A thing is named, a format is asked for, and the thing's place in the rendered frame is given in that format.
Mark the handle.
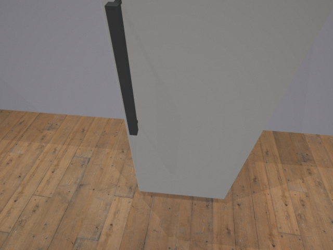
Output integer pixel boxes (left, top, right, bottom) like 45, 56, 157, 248
105, 0, 138, 135

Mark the fridge door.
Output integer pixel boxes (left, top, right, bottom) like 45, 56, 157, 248
101, 0, 333, 199

